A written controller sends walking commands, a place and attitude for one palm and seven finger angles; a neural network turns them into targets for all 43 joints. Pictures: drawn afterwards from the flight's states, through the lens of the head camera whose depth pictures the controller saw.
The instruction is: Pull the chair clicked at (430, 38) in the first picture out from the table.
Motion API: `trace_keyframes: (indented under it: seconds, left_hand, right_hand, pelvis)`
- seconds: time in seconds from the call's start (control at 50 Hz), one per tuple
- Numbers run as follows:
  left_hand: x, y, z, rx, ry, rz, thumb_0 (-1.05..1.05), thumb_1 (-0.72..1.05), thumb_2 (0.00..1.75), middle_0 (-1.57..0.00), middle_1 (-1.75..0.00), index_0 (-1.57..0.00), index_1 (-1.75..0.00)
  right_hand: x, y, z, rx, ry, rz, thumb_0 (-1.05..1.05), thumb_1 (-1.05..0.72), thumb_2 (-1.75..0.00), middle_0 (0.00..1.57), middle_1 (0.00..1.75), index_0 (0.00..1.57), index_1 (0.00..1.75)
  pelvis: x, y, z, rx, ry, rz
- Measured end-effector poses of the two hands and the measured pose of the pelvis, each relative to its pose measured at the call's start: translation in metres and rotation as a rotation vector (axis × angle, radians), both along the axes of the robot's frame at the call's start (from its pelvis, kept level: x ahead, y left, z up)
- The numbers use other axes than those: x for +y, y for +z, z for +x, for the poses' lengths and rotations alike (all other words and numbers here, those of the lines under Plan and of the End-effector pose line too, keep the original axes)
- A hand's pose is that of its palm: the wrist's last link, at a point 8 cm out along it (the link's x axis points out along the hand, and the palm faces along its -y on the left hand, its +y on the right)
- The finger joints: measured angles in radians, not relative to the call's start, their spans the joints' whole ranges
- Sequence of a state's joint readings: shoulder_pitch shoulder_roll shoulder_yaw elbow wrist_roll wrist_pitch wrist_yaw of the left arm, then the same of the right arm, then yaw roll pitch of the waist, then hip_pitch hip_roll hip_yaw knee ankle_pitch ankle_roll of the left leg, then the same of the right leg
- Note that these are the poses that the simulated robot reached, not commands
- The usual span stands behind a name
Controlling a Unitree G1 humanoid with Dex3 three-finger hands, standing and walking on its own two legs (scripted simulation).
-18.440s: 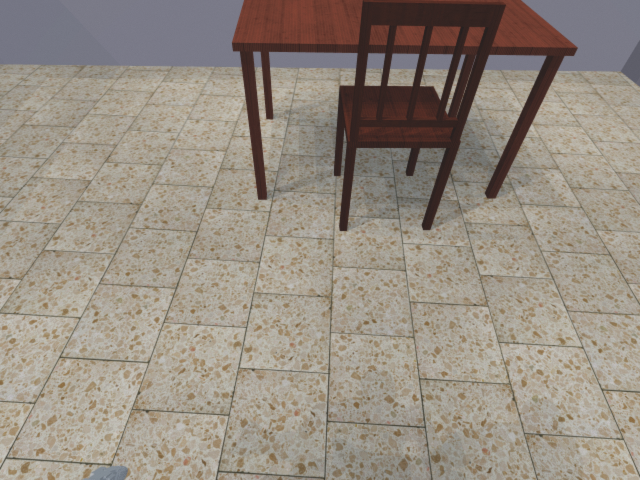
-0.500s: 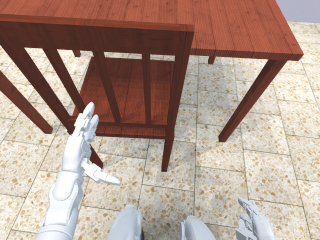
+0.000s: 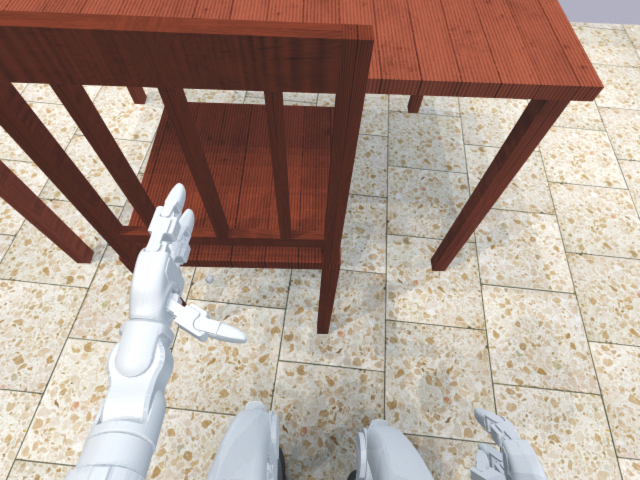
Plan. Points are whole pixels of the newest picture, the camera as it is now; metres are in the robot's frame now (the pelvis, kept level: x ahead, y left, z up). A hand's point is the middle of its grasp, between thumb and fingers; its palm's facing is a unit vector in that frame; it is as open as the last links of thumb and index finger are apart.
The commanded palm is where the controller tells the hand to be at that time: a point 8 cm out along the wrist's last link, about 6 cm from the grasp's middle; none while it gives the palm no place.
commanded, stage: aim the fingers beside a spindle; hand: left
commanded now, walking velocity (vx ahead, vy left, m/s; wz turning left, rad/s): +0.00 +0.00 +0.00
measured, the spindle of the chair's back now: (202, 175) +0.49 +0.17 +0.04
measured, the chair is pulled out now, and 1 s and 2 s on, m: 0.00 0.00 0.00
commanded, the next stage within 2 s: push the fingers through the gap in 0.42 s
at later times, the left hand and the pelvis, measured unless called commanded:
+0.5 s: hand (211, 281) +0.35 +0.14 +0.02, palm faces -0.02 -1.00 -0.04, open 16.9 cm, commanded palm +0.32 +0.19 +0.02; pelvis +0.00 +0.00 +0.00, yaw +0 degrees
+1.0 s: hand (214, 253) +0.38 +0.14 +0.02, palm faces -0.02 -1.00 -0.04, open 16.9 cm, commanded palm +0.36 +0.20 +0.02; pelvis +0.00 +0.00 +0.00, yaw +0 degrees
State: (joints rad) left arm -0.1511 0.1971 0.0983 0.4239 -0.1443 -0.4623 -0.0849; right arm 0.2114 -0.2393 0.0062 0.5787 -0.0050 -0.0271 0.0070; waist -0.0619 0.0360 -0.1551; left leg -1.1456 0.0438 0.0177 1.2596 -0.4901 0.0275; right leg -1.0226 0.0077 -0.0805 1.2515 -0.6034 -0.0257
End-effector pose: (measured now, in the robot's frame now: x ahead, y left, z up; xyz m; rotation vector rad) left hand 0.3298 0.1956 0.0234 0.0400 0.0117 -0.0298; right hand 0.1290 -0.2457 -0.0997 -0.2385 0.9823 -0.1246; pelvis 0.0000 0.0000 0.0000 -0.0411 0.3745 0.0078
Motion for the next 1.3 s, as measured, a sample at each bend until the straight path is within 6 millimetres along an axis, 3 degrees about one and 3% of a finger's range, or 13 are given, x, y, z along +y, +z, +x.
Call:
trace_keyframes:
  seconds: [0.2, 0.36, 0.62, 1.3]
  left_hand:
    - [0.005, -0.001, -0.01, 0.012, 0.006, -0.003, -0.02, -0.5, 0.3, -0.06, -0.08, -0.06, -0.08]
    - [-0.006, -0.001, -0.007, -0.002, -0.015, -0.005, -0.02, -0.5, 0.3, -0.06, -0.08, -0.06, -0.08]
    - [-0.003, 0.0, -0.003, 0.003, -0.001, 0.009, -0.02, -0.5, 0.3, -0.06, -0.08, -0.06, -0.08]
    - [0.004, 0.0, 0.061, -0.007, 0.022, 0.003, -0.02, -0.5, 0.3, -0.06, -0.08, -0.06, -0.08]
  right_hand:
    - [-0.001, 0.0, 0.002, -0.002, 0.009, 0.001, 0.01, -0.9, -0.9, 0.2, 0.3, 0.2, 0.3]
    - [-0.001, 0.001, 0.008, -0.024, 0.013, -0.002, 0.01, -0.9, -0.9, 0.2, 0.3, 0.2, 0.3]
    - [-0.001, -0.002, 0.005, -0.008, 0.015, 0.007, 0.01, -0.9, -0.9, 0.2, 0.3, 0.2, 0.3]
    - [-0.009, -0.01, -0.039, 0.125, -0.052, -0.02, 0.01, -0.9, -0.9, 0.2, 0.3, 0.2, 0.3]
  pelvis:
    - [-0.001, 0.001, 0.0, -0.002, 0.007, -0.001]
    - [-0.002, -0.001, -0.001, -0.002, 0.006, 0.0]
    - [-0.004, -0.001, -0.001, 0.002, 0.005, 0.002]
    - [0.001, -0.003, -0.002, 0.032, -0.003, -0.006]
